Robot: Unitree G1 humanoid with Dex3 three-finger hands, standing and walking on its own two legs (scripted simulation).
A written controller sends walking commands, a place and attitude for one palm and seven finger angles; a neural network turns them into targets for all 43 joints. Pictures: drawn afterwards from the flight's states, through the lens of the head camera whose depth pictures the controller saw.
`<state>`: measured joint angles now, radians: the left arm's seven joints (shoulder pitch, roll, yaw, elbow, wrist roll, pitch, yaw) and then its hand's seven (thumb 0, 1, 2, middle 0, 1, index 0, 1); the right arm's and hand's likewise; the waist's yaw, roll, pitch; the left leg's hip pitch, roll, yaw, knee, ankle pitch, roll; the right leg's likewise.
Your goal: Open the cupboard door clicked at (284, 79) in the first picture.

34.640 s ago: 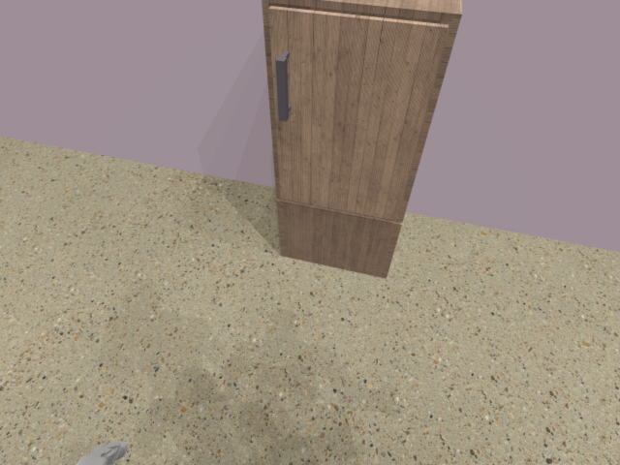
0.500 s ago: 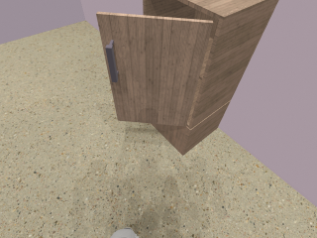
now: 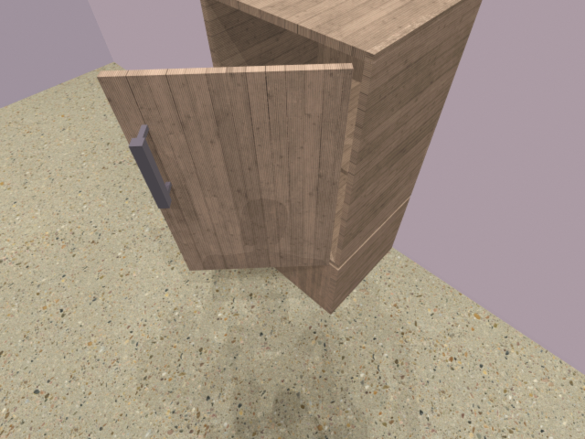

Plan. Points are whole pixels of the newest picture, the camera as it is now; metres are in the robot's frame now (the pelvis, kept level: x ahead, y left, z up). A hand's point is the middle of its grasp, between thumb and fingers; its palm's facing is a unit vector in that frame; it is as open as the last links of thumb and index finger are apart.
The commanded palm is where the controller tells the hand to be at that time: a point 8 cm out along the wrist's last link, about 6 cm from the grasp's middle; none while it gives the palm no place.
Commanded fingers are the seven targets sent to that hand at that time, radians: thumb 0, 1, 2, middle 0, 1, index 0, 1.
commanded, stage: come to a stop and stand still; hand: left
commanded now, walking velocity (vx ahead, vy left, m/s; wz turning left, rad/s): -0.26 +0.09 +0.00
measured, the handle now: (154, 168) +0.56 +0.28 +0.02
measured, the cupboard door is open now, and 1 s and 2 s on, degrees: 45 45 45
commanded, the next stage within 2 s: look again from close up in 0.94 s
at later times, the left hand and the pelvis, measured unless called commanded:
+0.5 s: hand out of the picture +0.00 +0.21 -0.17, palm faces +0.03 -0.96 -0.27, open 7.4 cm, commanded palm none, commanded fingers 0.00 0.90 0.90 -0.20 -0.30 -0.20 -0.30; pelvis -0.03 +0.01 -0.01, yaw +0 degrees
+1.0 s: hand out of the picture -0.04 +0.17 -0.16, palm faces +0.02 -0.97 -0.23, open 7.3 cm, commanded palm none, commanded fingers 0.00 0.90 0.90 -0.20 -0.30 -0.20 -0.30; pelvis -0.06 -0.01 +0.01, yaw +1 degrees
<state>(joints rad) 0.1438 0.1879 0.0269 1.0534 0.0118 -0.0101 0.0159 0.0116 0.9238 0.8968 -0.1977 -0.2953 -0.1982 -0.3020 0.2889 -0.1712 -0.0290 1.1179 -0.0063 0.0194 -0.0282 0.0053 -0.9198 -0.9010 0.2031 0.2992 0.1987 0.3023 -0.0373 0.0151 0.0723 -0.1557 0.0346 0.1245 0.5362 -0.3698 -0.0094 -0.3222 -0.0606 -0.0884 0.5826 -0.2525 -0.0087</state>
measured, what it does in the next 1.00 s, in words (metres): steps on the spot: right foot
